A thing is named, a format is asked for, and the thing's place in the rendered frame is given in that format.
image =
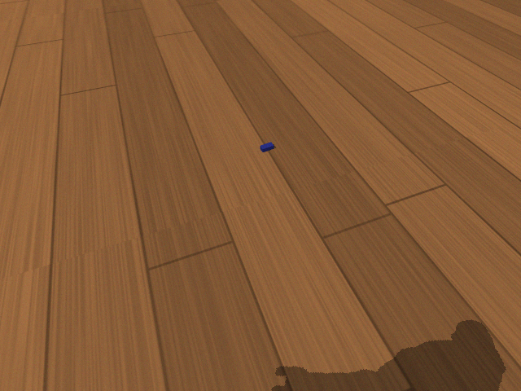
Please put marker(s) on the small box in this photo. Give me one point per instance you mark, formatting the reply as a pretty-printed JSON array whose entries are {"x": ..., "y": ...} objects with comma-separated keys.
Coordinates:
[{"x": 266, "y": 147}]

